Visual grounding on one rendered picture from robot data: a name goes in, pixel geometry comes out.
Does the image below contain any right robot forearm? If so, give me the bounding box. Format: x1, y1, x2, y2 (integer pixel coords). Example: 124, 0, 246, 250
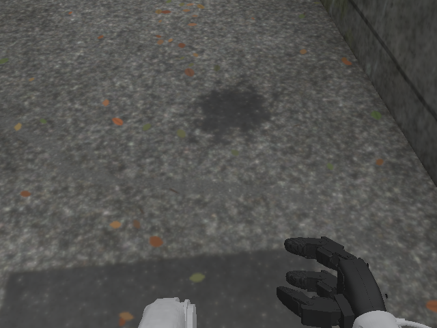
352, 310, 401, 328

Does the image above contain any robot left thigh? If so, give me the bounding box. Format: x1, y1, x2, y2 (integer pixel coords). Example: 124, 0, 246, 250
138, 297, 197, 328

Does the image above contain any right robot hand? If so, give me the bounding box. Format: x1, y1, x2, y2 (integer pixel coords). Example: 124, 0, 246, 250
277, 236, 388, 328

